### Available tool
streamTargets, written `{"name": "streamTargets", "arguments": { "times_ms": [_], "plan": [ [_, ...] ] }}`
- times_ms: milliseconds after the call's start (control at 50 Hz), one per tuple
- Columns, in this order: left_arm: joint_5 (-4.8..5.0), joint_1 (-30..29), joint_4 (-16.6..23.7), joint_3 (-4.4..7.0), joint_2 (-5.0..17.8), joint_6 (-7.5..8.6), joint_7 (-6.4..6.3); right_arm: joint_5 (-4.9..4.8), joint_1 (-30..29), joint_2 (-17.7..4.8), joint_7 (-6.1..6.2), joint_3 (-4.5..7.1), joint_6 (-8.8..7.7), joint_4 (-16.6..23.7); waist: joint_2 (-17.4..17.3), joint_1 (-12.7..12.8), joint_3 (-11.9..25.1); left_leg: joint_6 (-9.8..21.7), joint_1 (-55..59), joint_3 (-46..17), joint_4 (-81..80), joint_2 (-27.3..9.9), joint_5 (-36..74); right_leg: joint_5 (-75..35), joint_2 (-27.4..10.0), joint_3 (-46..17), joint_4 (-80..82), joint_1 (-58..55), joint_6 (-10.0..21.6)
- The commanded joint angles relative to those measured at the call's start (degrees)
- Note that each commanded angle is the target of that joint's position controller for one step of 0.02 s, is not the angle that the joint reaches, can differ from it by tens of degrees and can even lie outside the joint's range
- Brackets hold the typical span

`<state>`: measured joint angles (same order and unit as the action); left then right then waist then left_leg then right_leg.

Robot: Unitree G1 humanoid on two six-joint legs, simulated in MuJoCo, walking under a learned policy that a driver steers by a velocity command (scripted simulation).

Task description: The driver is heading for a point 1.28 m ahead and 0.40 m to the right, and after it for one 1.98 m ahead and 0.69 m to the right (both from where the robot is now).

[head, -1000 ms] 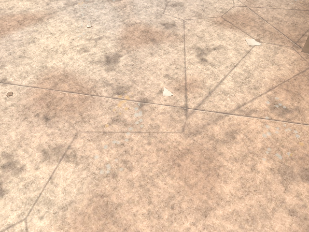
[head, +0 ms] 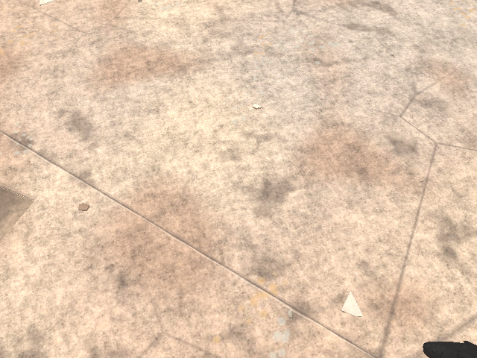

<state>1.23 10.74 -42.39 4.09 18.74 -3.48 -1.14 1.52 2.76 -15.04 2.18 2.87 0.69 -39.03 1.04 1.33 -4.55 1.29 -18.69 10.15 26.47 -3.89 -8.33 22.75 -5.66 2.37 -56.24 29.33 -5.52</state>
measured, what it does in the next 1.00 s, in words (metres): steps to the right, turning right: right foot, then left foot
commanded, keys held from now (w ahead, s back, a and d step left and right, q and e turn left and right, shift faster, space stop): e+shift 0.52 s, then w+e+shift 0.10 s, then w+shift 0.16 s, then w+q+shift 0.22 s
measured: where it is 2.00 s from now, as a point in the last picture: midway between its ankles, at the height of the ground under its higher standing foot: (405, 217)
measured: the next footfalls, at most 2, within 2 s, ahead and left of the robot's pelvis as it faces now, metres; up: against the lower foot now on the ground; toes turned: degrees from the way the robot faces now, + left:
right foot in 0.10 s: +0.06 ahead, -0.13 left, +0.00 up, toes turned -11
left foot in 0.58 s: +0.18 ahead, +0.04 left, +0.00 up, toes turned -44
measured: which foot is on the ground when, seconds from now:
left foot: down 0.00-0.10, up 0.12-0.56, down 0.58-1.00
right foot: up 0.00-0.08, down 0.10-0.60, up 0.62-0.96, down 0.98-1.00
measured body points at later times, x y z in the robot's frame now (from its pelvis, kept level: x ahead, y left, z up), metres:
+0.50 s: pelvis +0.04 -0.04 +0.00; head +0.07 -0.08 +0.45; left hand +0.32 +0.16 -0.06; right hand +0.09 -0.37 -0.10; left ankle +0.15 +0.09 -0.70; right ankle +0.02 -0.13 -0.73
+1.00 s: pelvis +0.14 -0.16 -0.01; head +0.16 -0.16 +0.44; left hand +0.47 -0.12 -0.08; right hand -0.08 -0.34 -0.12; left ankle +0.15 +0.06 -0.73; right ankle +0.09 -0.28 -0.74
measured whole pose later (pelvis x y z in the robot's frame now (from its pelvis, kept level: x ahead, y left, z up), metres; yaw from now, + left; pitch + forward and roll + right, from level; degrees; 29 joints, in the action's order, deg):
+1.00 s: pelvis +0.14 -0.16 -0.01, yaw -39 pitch +4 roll +0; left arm -2.2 7.0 -33.6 1.2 17.2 1.8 2.9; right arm 1.4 29.5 -16.8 -1.6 4.3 -2.7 -49.1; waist 0.8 -6.4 2.8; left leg 0.7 -5.2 -6.0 26.8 -3.1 -25.0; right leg 13.8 -0.7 0.2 -30.9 22.5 -0.3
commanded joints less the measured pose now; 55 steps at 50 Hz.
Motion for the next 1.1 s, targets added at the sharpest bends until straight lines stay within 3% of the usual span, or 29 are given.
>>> {"name": "streamTargets", "arguments": {
  "times_ms": [20, 80, 100, 120, 140, 160, 200, 220, 260, 340, 520, 560, 580, 600, 620, 640, 660, 700, 740, 760, 800, 860, 940, 980, 1000, 1020, 1040, 1060, 1100],
  "plan": [
    [-0.35, 2.5, 4.5, 0.97, 3.5, -0.10, 1.19, -0.64, -3.3, -9.2, 0.75, 3.12, -0.86, 3.0, -8.8, 0.4, 12.0, 10.9, 5.5, -6.6, -7.9, -16.4, 10.0, -3.7, -1.3, 0.7, 6.3, -8.5, 2.1],
    [-0.59, 5.9, 4.1, 2.11, 4.4, -0.59, 2.01, -2.73, -3.9, -8.9, 0.40, 3.54, -0.43, 1.6, -7.1, 2.9, 11.5, 5.9, 5.0, -3.3, -0.8, -15.5, 4.0, -8.0, 1.5, 3.7, 18.1, -15.1, 6.1],
    [-1.28, 7.9, 3.4, 3.02, 6.1, -0.54, 1.58, -3.27, -1.7, -6.9, 0.14, 3.32, -0.13, 0.3, -1.9, 3.1, 9.2, 2.2, 1.4, -0.7, 7.1, -11.8, -4.4, -12.0, 2.6, 0.6, 24.1, -18.0, 8.8],
    [-1.58, 9.0, 4.5, 4.82, 13.3, 0.04, 0.36, -1.53, 0.8, -4.9, -0.04, 3.04, 0.52, 0.3, 16.9, 1.7, 4.3, -4.1, -11.8, 4.5, 25.2, -4.0, -22.0, -33.6, -8.8, -18.3, 33.4, -21.0, 14.6],
    [-3.23, 7.0, 7.0, 4.93, 17.5, 1.68, 0.61, -0.11, -4.8, -5.3, 0.41, 2.93, 0.53, 4.1, 20.9, 1.6, 4.9, -6.3, -23.4, -6.3, 38.5, 4.6, -31.6, -35.1, -15.4, -36.3, 37.9, -20.2, 24.8],
    [-3.82, 6.9, 7.1, 4.92, 16.1, 3.19, 1.36, -0.58, -7.6, -7.0, 0.83, 3.39, 0.47, 4.4, 13.2, 3.4, 7.2, -4.8, -25.5, -12.5, 43.4, 4.5, -28.9, -26.2, -14.9, -34.4, 40.0, -20.9, 25.0],
    [-1.16, 1.7, 7.7, 4.21, 12.5, 4.03, 0.70, -1.14, -5.5, -7.8, 1.53, 4.09, -0.02, 2.8, 6.7, -0.3, 6.4, -3.0, -25.9, -15.6, 41.0, 2.7, -17.8, -20.3, -9.6, -27.5, 38.4, -21.6, 18.8],
    [-0.20, -0.9, 8.5, 3.57, 10.6, 3.56, 0.04, -0.67, -4.4, -8.6, 1.76, 4.42, -0.22, 2.2, 6.7, -1.5, 7.1, -3.3, -24.3, -16.0, 39.5, 2.6, -14.8, -22.2, -8.3, -25.3, 37.1, -20.6, 17.3],
    [-0.33, -1.1, 9.8, 2.92, 8.5, 2.85, -1.07, -0.80, -3.0, -7.5, 1.10, 4.34, -0.84, 1.5, 6.3, -1.9, 10.8, -4.1, -20.6, -16.1, 38.9, 4.5, -10.8, -28.1, -5.8, -23.1, 35.4, -21.2, 16.6],
    [0.03, 1.1, 10.7, 3.60, 9.5, 2.10, -2.11, -1.50, -4.0, -4.9, 0.36, 3.21, -1.62, 1.4, 5.2, -0.8, 12.1, -5.8, -19.7, -17.5, 26.7, 7.0, -8.5, -28.6, -3.9, -25.4, 33.7, -25.0, 16.6],
    [0.20, -2.2, 14.2, 4.42, 10.4, 0.59, -1.24, -2.20, -1.9, -7.7, -1.58, 3.77, -3.29, 0.6, 9.9, -0.2, 11.2, -4.9, -7.2, -19.6, 7.9, 9.1, -9.6, -26.9, -0.6, -36.2, 31.0, -21.0, 15.8],
    [0.95, -4.4, 14.8, 3.96, 9.6, 0.45, -1.01, -2.99, 2.9, -8.6, -2.11, 4.42, -3.82, -0.7, 8.2, -2.7, 12.6, -3.3, 5.2, -18.1, -2.1, 7.7, -4.5, -4.2, 2.7, -36.2, 31.6, -13.2, 14.4],
    [0.85, -3.5, 14.7, 3.24, 7.8, 0.56, -0.74, -3.44, 6.0, -9.8, -2.00, 5.17, -3.78, -1.4, 4.3, -3.9, 12.7, -1.5, 15.7, -19.9, -5.7, 3.4, -4.6, 12.2, 5.9, -33.5, 27.9, -4.0, 12.6],
    [0.07, 0.2, 13.7, 1.86, 3.6, 0.80, -0.47, -3.06, 11.3, -12.3, -1.58, 5.74, -3.48, -1.6, -4.4, -4.4, 15.3, 2.6, 25.3, -31.6, -7.5, -8.2, -19.8, 19.1, 11.5, -24.1, 12.7, 5.0, 10.0],
    [0.84, -1.8, 17.2, 1.56, 3.7, 1.90, -0.11, -0.58, 12.0, -15.9, -2.15, 6.01, -4.14, -1.8, -16.8, -3.1, 9.5, 8.9, 22.4, -51.0, -16.4, -17.2, -36.6, 11.1, 13.4, -16.5, 1.3, 18.2, 9.0],
    [0.12, -3.5, 17.0, 1.99, 7.5, 2.90, 0.02, -0.36, 7.4, -14.0, -2.03, 5.75, -5.06, -0.1, -15.1, -2.2, 4.8, 10.3, 17.9, -51.2, -17.1, -17.9, -40.1, 5.2, 6.9, -13.8, -5.2, 21.3, 7.8],
    [-0.39, -3.1, 15.6, 2.49, 9.2, 3.27, 0.18, -1.21, 5.6, -11.0, -1.35, 4.81, -5.21, 0.7, -12.2, -2.5, 3.6, 9.0, 16.1, -44.8, -16.9, -15.1, -37.1, 0.8, 5.5, -11.8, -8.0, 21.2, 6.5],
    [-1.12, -1.1, 13.9, 1.75, 6.7, 4.00, 0.61, -2.14, 8.4, -9.4, -0.88, 3.79, -5.19, 0.3, -7.7, -3.2, 4.0, 6.6, 15.0, -36.7, -16.4, -10.8, -32.3, -3.7, 4.4, -9.0, -13.0, 19.8, 5.0],
    [-0.60, -2.0, 14.1, 0.61, 3.6, 5.15, 0.89, -1.60, 13.6, -9.4, -1.23, 3.28, -6.09, -1.2, -6.4, -4.6, 2.5, 6.7, 13.1, -32.3, -17.6, -9.1, -29.8, -8.0, 3.7, -7.9, -14.3, 20.2, 5.1],
    [-6.15, -5.3, 14.2, 0.23, 4.0, 3.56, 3.86, 2.14, 16.0, -10.7, -2.29, 3.15, -5.28, -2.7, -2.0, -5.2, 0.6, 6.6, 7.0, -30.4, -19.3, -8.4, -30.3, -11.0, 7.1, -10.2, -12.2, 17.1, 5.4],
    [-4.66, -3.9, 13.7, 0.33, 3.9, 2.90, 5.82, 0.87, 15.8, -11.7, -3.09, 3.51, -5.22, -2.8, -7.7, -4.1, 0.4, 6.5, 6.6, -26.8, -19.9, -7.6, -26.9, -12.8, 8.1, -10.4, -7.4, 14.8, 5.1],
    [-4.05, -7.2, 13.9, -0.62, 3.8, 3.47, 6.30, -0.59, 16.4, -11.4, -3.56, 3.18, -5.03, -3.5, -11.1, -4.1, 0.7, 7.3, 5.1, -23.6, -21.2, -6.0, -21.3, -12.2, 4.2, -2.2, 8.2, 6.5, 3.8],
    [-2.69, -7.8, 13.7, -1.10, 3.4, 4.81, 5.03, 0.06, 19.4, -14.0, -3.60, 4.01, -4.13, -4.8, -11.8, -4.3, -1.0, 8.8, 1.0, -25.9, -18.7, -7.9, -18.3, -4.0, 6.5, 0.5, 24.8, -10.6, 5.0],
    [-3.20, 7.7, 8.6, 0.45, 6.2, 6.50, 2.62, -0.13, 18.3, -11.1, -3.68, 3.20, -4.37, -5.2, -3.8, 4.3, 5.5, 7.7, -6.5, -21.8, -0.6, -3.4, -4.5, -7.4, 6.6, -0.9, 29.7, -34.1, 6.4],
    [-4.55, 19.5, 7.1, 1.72, 11.0, 7.28, 1.52, -0.32, 16.4, -6.8, -3.78, 1.87, -5.14, -3.5, 6.0, 10.8, 14.8, 6.4, -14.8, -16.1, 20.8, 2.4, -9.1, 10.9, -6.5, -14.8, 33.4, -47.9, 7.1],
    [-5.15, 23.3, 6.2, 3.06, 17.9, 7.13, 0.83, -2.47, 13.5, -2.4, -3.53, 0.80, -5.91, 1.5, 21.7, 10.8, 17.5, 5.3, -30.0, -13.4, 37.5, 8.3, -22.1, 30.0, -19.0, -40.9, 44.6, -50.4, 9.4],
    [-5.17, 17.3, 7.0, 1.90, 13.2, 7.28, 0.63, -1.88, 11.8, -5.6, -3.16, 1.39, -5.01, 0.4, 9.1, 7.7, 11.2, 5.8, -32.6, -17.7, 45.2, 4.9, -15.6, 28.1, -19.2, -41.8, 44.6, -42.3, 10.4],
    [-4.83, 12.7, 7.3, 0.53, 8.5, 7.36, 0.76, -1.31, 11.1, -6.3, -3.86, 1.68, -4.57, -0.2, 4.4, 4.8, 7.4, 5.4, -31.7, -17.3, 45.2, 2.2, -10.3, 19.2, -16.4, -31.9, 42.6, -37.3, 9.8],
    [-4.09, 9.1, 6.6, -0.73, 4.2, 7.46, 0.78, -0.42, 13.3, -6.0, -5.41, 1.68, -3.32, -2.3, 5.7, 1.4, 4.6, 3.4, -28.1, -14.8, 43.2, -1.1, -6.4, 7.4, -11.4, -18.6, 45.1, -31.2, 8.9]
  ]
}}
